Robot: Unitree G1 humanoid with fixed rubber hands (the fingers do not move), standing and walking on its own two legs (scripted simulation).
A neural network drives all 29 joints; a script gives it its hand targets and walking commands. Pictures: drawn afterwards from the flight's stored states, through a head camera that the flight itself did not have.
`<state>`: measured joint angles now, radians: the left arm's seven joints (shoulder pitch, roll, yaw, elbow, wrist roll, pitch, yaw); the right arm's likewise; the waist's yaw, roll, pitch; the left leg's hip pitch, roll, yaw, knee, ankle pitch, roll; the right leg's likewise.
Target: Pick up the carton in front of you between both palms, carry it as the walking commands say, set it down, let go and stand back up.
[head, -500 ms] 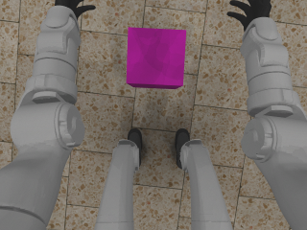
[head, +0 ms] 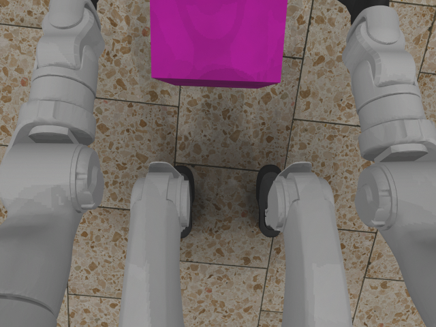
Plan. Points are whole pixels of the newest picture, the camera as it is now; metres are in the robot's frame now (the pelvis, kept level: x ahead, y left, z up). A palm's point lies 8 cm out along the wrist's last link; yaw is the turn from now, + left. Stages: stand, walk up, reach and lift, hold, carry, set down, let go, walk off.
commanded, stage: reach and lift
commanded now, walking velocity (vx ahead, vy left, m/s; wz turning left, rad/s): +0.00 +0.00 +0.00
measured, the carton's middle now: (218, 32) +0.54 +0.03 -0.33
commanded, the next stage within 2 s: none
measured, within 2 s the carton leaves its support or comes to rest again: leaves its support in 1.20 s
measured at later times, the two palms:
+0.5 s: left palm (121, 17) +0.55 +0.20 -0.27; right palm (325, 25) +0.54 -0.16 -0.27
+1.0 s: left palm (131, 15) +0.55 +0.18 -0.25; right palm (308, 24) +0.54 -0.13 -0.26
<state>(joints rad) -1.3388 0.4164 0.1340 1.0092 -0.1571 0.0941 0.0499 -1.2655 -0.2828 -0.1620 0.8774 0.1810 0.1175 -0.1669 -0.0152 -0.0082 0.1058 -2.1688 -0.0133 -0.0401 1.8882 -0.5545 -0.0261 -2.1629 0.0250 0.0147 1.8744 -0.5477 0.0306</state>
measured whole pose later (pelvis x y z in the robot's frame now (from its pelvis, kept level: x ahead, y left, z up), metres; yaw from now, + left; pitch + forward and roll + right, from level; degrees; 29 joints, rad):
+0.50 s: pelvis -0.01 +0.01 -0.09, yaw +0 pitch +37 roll -2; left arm -1.56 0.42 0.02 1.17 -0.22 0.06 0.10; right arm -1.52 -0.36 -0.11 1.15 0.24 0.04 -0.14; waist 0.00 0.00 0.41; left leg -2.27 -0.02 -0.02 2.21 -0.59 0.00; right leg -2.25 0.03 0.04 2.19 -0.59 0.07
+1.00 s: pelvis -0.02 +0.00 -0.08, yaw +0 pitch +36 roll -1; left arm -1.62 0.39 0.07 1.25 -0.17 0.06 0.08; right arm -1.57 -0.25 -0.17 1.16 0.15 0.05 -0.18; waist 0.00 -0.02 0.42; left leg -2.24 -0.02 -0.04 2.19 -0.58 -0.03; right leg -2.24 0.04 0.02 2.18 -0.57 0.04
